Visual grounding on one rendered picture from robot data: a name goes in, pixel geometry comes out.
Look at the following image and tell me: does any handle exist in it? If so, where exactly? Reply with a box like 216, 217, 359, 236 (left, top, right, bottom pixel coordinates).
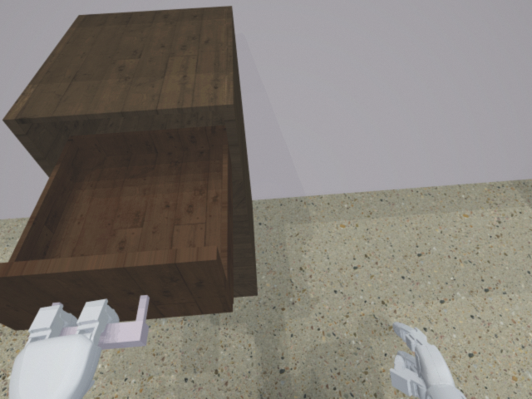
38, 295, 150, 350

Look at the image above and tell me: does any cabinet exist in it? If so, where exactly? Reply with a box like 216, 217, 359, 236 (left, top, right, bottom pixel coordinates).
2, 6, 258, 298

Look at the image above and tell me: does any left robot hand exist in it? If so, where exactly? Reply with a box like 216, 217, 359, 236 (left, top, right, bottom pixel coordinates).
8, 299, 120, 399

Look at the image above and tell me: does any right robot hand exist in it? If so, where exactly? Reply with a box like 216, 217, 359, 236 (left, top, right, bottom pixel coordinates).
390, 322, 456, 399

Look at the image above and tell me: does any drawer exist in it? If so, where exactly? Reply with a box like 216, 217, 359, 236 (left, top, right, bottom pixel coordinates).
0, 126, 234, 331

